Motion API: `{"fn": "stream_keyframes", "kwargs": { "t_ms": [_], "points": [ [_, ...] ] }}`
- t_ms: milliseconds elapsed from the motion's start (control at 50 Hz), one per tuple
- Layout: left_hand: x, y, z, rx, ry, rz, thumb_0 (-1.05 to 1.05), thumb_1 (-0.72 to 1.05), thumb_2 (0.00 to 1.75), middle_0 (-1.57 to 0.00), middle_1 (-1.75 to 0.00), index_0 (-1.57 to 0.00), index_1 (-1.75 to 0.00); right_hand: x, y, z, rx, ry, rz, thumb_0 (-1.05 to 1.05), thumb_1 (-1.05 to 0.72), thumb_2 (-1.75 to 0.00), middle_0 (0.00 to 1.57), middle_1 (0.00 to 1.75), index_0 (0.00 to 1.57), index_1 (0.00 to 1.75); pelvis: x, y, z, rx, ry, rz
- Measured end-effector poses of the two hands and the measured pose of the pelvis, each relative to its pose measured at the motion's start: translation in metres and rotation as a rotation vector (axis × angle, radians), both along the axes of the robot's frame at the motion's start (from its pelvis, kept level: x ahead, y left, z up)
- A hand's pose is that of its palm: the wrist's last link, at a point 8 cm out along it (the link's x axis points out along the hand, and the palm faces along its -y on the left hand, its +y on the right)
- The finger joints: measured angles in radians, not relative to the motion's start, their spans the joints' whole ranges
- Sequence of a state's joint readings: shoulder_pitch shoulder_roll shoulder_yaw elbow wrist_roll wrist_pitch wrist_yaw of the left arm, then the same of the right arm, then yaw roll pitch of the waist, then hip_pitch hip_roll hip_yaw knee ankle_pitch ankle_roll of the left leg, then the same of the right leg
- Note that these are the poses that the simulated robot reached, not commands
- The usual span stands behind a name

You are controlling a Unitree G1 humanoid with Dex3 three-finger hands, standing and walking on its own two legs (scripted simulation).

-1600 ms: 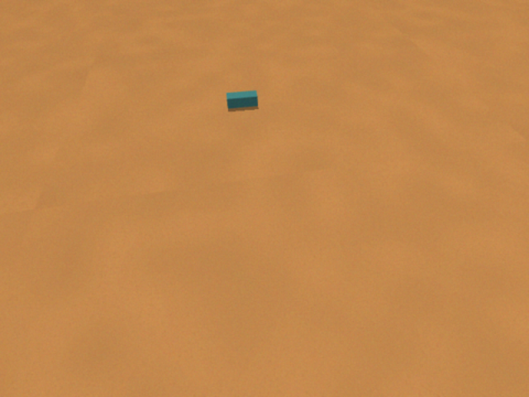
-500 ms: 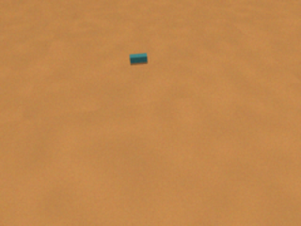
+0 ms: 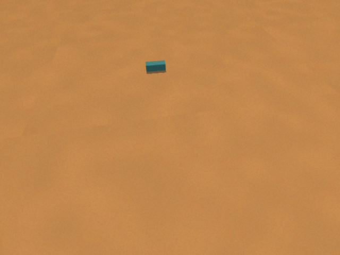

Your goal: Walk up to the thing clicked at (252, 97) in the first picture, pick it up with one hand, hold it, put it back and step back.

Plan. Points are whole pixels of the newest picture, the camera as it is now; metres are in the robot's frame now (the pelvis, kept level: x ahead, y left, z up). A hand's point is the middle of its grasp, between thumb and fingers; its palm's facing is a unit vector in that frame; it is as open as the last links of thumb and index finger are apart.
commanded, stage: stand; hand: left
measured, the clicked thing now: (155, 66) +2.08 +0.22 -0.75
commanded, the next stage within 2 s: walk up in 0.82 s
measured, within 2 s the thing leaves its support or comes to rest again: neither
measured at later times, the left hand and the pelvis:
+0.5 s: hand out of the picture +0.07 +0.25 -0.16, palm faces -0.03 -0.94 -0.34, open 7.4 cm; pelvis +0.00 +0.00 +0.00, yaw +0 degrees
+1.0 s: hand out of the picture +0.09 +0.27 -0.16, palm faces +0.02 -0.93 -0.36, open 7.4 cm; pelvis +0.03 -0.01 -0.02, yaw +0 degrees
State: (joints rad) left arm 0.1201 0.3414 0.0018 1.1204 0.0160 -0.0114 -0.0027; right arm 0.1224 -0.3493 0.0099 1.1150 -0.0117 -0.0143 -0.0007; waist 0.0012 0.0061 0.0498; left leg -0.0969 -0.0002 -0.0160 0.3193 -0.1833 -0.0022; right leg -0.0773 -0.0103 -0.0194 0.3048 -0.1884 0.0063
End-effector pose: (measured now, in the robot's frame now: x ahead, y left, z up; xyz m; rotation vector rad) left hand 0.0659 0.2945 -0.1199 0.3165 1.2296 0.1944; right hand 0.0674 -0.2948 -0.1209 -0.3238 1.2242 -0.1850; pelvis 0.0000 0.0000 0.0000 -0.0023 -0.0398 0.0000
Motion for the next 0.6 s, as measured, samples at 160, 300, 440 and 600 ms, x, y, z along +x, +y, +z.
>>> {"fn": "stream_keyframes", "kwargs": {
  "t_ms": [160,300,440,600],
  "points": [
    [-0.0007,0.0014,0.0007,0.002,0.001,0.000,0.01,0.91,0.90,-0.20,-0.30,-0.20,-0.29,-0.0010,0.0011,-0.0005,0.002,0.000,0.000,0.01,-0.90,-0.90,0.20,0.30,0.20,0.30,-0.0006,0.0010,0.0001,0.001,0.000,-0.001],
    [-0.0030,0.0026,0.0007,0.004,0.009,0.001,0.01,0.91,0.90,-0.20,-0.30,-0.20,-0.29,-0.0025,0.0021,-0.0014,0.005,0.009,0.000,0.01,-0.90,-0.90,0.20,0.30,0.20,0.30,-0.0005,0.0013,0.0001,0.001,0.003,0.000],
    [-0.0039,0.0029,0.0001,0.004,0.015,0.003,0.01,0.91,0.90,-0.20,-0.30,-0.20,-0.29,-0.0023,0.0022,-0.0016,0.004,0.013,0.000,0.01,-0.90,-0.90,0.20,0.30,0.20,0.30,0.0006,0.0016,0.0001,0.001,0.003,0.000],
    [-0.0021,0.0024,0.0000,0.004,0.014,0.000,0.01,0.91,0.90,-0.20,-0.30,-0.20,-0.29,0.0003,0.0017,-0.0013,0.002,0.011,0.000,0.01,-0.90,-0.90,0.20,0.30,0.20,0.30,0.0018,0.0019,0.0001,0.001,0.004,0.001]
  ]
}}
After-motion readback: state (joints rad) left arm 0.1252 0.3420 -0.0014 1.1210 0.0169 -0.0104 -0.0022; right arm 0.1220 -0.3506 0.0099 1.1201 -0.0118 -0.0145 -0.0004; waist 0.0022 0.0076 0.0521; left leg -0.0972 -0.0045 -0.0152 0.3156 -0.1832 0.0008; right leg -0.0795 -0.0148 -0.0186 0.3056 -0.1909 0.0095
